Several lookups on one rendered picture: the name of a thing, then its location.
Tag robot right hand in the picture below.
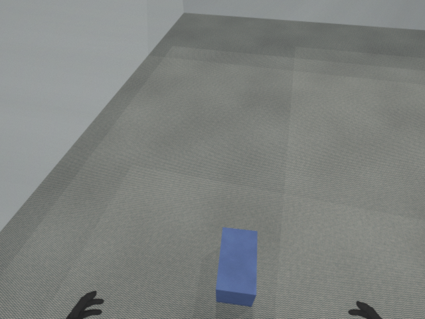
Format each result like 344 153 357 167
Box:
348 301 382 319

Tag robot left hand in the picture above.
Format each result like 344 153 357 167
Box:
66 291 104 319

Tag carton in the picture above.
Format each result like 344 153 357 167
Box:
216 227 258 307

